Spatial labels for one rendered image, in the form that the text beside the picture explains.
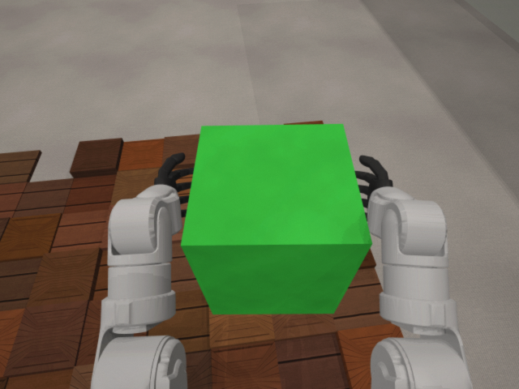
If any robot left hand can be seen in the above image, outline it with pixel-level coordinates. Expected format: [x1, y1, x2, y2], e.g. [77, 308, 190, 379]
[154, 152, 194, 217]

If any robot right upper arm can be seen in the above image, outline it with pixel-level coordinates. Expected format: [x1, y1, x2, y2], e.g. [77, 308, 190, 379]
[371, 337, 472, 389]

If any left robot forearm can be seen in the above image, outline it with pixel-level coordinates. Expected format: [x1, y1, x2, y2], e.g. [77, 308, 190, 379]
[91, 185, 182, 389]

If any right robot forearm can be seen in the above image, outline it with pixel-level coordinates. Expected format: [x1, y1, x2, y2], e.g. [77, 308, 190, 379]
[367, 186, 473, 389]

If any robot left upper arm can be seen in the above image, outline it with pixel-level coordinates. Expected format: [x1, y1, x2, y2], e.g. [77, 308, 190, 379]
[92, 336, 187, 389]

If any robot right hand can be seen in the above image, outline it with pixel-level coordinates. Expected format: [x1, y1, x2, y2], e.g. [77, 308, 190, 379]
[354, 156, 393, 218]

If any carton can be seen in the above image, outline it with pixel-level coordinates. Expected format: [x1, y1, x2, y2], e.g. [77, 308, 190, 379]
[181, 124, 372, 314]

